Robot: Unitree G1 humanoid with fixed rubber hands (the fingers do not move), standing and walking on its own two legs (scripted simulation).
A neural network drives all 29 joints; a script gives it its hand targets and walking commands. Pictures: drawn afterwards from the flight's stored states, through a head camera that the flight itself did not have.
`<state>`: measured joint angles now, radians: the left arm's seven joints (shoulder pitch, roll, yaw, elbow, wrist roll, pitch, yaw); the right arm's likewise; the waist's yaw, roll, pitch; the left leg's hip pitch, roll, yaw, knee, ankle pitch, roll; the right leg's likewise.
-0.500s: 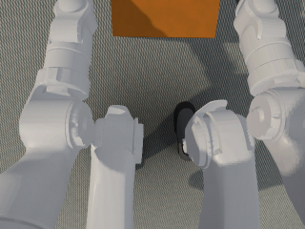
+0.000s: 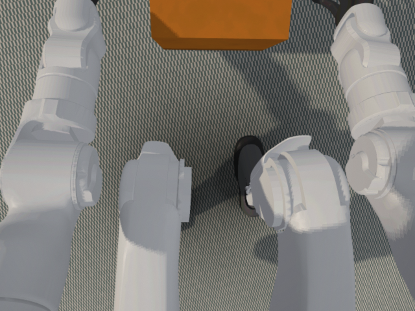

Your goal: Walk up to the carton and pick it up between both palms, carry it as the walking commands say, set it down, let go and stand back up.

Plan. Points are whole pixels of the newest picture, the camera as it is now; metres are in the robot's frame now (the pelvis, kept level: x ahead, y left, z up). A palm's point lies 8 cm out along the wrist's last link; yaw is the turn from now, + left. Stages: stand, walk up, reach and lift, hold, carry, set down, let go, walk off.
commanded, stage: set down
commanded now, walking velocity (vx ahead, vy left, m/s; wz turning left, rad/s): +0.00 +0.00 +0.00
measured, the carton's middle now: out of the picture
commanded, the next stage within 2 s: let go in 1.36 s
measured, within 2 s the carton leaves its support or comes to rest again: neither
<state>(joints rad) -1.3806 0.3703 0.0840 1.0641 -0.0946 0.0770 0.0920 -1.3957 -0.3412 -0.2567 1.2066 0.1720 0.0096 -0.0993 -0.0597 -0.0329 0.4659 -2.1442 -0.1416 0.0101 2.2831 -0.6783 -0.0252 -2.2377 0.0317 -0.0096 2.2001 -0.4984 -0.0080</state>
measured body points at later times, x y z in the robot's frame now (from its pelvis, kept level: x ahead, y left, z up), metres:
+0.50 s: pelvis +0.00 -0.01 +0.07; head +0.36 -0.03 +0.32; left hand +0.58 +0.13 -0.07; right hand +0.53 -0.26 -0.07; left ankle +0.10 +0.11 -0.33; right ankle +0.14 -0.11 -0.33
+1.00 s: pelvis -0.02 +0.00 +0.18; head +0.34 -0.03 +0.44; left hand +0.57 +0.16 +0.07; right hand +0.52 -0.25 +0.08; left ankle +0.10 +0.11 -0.33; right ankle +0.14 -0.11 -0.33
